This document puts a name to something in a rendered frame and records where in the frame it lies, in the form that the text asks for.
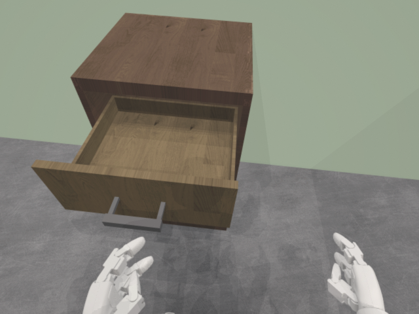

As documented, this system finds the right robot hand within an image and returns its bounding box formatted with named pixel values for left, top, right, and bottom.
left=327, top=233, right=385, bottom=312

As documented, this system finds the drawer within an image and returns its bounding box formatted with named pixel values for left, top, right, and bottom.
left=31, top=96, right=238, bottom=228

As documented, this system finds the left robot hand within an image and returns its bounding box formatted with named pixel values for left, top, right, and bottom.
left=82, top=237, right=153, bottom=314

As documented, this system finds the handle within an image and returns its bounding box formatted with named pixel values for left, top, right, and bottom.
left=102, top=197, right=166, bottom=232

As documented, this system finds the cabinet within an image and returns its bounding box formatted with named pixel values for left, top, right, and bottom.
left=71, top=13, right=253, bottom=230

